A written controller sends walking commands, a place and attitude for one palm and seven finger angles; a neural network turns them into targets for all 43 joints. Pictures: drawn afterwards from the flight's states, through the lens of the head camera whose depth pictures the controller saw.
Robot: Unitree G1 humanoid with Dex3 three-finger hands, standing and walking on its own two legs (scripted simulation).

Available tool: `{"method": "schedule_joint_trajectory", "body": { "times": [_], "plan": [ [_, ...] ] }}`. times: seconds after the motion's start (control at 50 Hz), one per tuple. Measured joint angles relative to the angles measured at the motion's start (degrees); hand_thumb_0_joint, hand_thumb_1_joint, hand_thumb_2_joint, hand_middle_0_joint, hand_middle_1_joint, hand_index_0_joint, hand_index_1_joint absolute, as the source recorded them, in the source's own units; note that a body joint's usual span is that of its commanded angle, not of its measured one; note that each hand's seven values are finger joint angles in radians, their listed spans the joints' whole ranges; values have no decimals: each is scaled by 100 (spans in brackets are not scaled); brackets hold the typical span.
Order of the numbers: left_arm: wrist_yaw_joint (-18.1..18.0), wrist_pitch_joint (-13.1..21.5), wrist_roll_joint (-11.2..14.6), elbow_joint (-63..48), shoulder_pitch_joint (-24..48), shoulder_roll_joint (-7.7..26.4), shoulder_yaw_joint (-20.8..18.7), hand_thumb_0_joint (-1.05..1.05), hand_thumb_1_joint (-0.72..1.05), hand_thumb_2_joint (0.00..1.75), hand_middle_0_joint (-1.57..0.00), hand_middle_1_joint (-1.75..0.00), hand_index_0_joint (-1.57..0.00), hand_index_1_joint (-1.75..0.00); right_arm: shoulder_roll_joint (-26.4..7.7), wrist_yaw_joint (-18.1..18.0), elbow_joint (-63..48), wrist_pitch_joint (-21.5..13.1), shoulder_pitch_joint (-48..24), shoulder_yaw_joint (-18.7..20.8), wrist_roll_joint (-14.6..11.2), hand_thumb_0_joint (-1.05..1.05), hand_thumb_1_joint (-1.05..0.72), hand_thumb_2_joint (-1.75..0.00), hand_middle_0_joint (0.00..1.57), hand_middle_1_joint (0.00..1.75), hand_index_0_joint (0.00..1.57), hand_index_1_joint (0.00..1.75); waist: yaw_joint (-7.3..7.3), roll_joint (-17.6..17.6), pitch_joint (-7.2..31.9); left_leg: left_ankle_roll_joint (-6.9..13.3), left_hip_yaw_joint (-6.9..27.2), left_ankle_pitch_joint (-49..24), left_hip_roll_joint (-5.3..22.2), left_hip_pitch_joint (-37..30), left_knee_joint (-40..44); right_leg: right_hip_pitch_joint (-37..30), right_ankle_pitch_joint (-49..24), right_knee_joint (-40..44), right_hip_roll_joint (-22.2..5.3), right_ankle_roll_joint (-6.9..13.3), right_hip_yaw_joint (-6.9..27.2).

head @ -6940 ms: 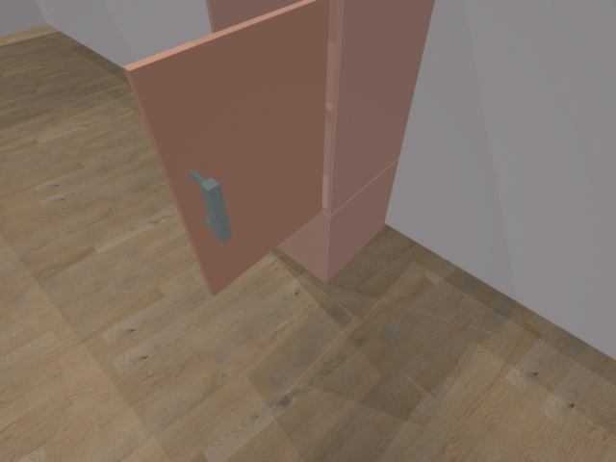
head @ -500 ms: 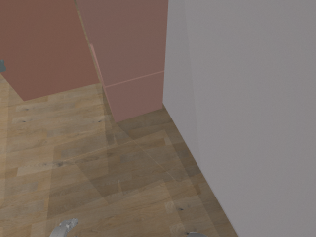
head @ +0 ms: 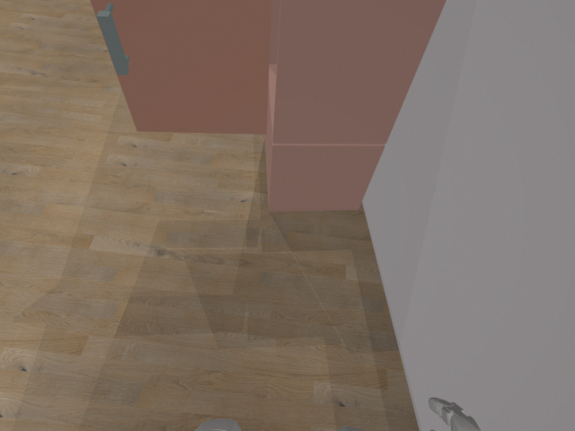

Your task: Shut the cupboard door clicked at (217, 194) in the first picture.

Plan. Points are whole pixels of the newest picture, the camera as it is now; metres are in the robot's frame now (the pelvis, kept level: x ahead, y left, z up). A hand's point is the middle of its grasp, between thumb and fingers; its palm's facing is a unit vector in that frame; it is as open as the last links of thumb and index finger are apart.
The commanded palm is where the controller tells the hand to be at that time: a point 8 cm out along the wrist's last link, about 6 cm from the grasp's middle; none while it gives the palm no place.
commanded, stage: turn to face it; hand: left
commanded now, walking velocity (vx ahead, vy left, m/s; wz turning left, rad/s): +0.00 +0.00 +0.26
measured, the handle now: (116, 39) +0.91 +0.49 -0.01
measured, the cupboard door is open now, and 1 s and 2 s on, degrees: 89 89 89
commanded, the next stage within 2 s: take the last steps up to it in 0.02 s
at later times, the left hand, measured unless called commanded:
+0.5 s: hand out of the picture +0.03 +0.17 -0.14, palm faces +0.20 -0.95 -0.22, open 7.4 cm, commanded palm none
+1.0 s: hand (101, 354) +0.22 +0.31 -0.15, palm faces +0.24 -0.95 -0.19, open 7.4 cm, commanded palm none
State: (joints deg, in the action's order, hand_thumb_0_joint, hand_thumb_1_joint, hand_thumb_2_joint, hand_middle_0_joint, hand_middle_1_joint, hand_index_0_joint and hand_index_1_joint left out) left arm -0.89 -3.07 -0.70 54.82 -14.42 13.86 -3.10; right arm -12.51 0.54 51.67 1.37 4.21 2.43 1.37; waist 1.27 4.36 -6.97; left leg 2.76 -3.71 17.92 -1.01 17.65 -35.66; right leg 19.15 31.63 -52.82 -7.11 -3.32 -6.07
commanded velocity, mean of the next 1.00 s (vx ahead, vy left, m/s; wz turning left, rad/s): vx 0.27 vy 0.11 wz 0.12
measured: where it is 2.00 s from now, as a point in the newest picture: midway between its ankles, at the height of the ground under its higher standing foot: (230, 333)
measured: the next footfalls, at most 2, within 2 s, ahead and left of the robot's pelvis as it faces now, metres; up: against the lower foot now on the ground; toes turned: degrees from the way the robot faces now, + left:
right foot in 0.32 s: +0.05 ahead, -0.15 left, +0.00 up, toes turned +0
left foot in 0.72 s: +0.22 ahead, +0.20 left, +0.00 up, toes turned +19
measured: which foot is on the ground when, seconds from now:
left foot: down 0.00-0.32, up 0.34-0.70, down 0.72-1.00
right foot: up 0.00-0.30, down 0.32-0.72, up 0.74-1.00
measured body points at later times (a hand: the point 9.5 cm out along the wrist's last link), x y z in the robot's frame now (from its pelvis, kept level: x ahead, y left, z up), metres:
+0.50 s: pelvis +0.05 -0.01 +0.02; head +0.08 -0.03 +0.47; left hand +0.02 +0.22 -0.12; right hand +0.13 -0.26 -0.14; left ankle +0.04 +0.13 -0.64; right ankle +0.01 -0.15 -0.72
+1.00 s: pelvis +0.19 +0.12 +0.02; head +0.21 +0.12 +0.47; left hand +0.21 +0.36 -0.13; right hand +0.29 -0.11 -0.13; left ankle +0.18 +0.18 -0.72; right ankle +0.26 +0.01 -0.66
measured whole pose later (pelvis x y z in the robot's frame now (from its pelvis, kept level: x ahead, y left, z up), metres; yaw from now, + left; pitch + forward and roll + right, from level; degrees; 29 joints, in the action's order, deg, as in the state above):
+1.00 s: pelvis +0.19 +0.12 +0.02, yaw +11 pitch +0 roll +1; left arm 0.8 0.3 -1.7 57.2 -11.7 10.5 -3.7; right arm -10.4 -0.9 58.2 -3.4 14.2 2.3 1.7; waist 1.1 1.8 -2.0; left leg 4.8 -9.5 11.5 -3.0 8.8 -20.2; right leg 32.6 14.9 -59.8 -6.6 -0.4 -5.4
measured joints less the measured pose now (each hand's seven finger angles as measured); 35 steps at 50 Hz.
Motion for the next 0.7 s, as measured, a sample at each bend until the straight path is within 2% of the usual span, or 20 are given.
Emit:
{"method": "schedule_joint_trajectory", "body": {
  "times": [0.06,0.12,0.2,0.28,0.32,0.36,0.42,0.48,0.58,0.64,0.7],
  "plan": [
    [4,-88,-13,76,151,60,-45,1,90,89,-20,-30,-20,-30,78,-98,13,-15,91,-62,15,1,-91,-90,20,30,20,30,-5,-86,51,-23,185,-143,35,-114,274,397,-147,-687,173,-32,288],
    [43,-58,-24,28,252,67,-59,1,90,89,-20,-30,-20,-30,125,-131,106,5,193,-99,17,1,-91,-90,20,30,20,30,18,-195,118,-36,311,-331,69,-258,599,549,-447,-688,229,-46,411],
    [82,-5,-37,-18,327,15,-45,1,91,89,-20,-30,-19,-30,163,-112,227,19,370,-103,31,1,-91,-90,20,30,21,30,-12,-340,244,-85,423,-440,97,-365,821,385,-567,6,279,-29,405],
    [159,114,-54,-46,307,-86,-21,0,90,89,-20,-30,-19,-30,137,-63,340,44,615,-59,34,1,-90,-90,20,30,21,30,-93,-505,394,-151,516,-310,86,-325,660,-166,-716,1217,425,43,233],
    [185,261,-86,-114,204,-84,-19,0,90,89,-20,-30,-19,-30,127,-40,376,64,797,-18,-5,1,-90,-90,20,30,21,30,-88,-440,515,-165,506,168,-36,-96,148,-562,-876,2107,403,161,222],
    [139,367,-96,-78,155,-218,-4,0,90,89,-20,-30,-20,-30,13,2,491,146,867,44,6,1,-91,-90,20,30,21,30,-62,-587,491,-211,586,809,-46,318,-1028,-573,-1177,1986,407,290,123],
    [105,461,-79,25,-119,-397,28,0,90,89,-20,-30,-20,-30,-123,92,608,235,919,133,54,1,-91,-90,20,30,20,30,-61,-672,515,-326,503,440,28,900,-2364,-888,-1237,2310,325,270,1],
    [93,550,-57,211,-397,-473,43,0,90,89,-20,-30,-20,-30,-153,150,617,210,889,170,48,1,-91,-90,20,30,20,30,-104,-569,506,-474,395,-133,217,1275,-2695,-1262,-1411,2882,202,177,-85],
    [83,656,-84,515,-718,-535,74,0,90,89,-20,-30,-20,-30,-142,203,582,156,697,158,10,1,-91,-90,19,30,20,30,-22,-374,371,-568,180,-393,436,1452,-1863,-1733,-1434,3376,-40,11,-280],
    [79,645,-110,666,-886,-525,68,0,90,89,-20,-30,-20,-30,-110,237,552,120,493,108,-4,1,-91,-90,19,30,20,30,109,-304,289,-504,11,-370,444,1299,-991,-1924,-1241,3341,-177,-155,-396],
    [86,586,-117,817,-1065,-465,31,0,90,89,-20,-30,-20,-30,-43,244,453,-20,280,38,-1,1,-91,-90,19,30,20,30,210,-199,240,-346,-192,-312,312,867,-49,-1984,-843,2922,-373,-350,-430]
  ]
}}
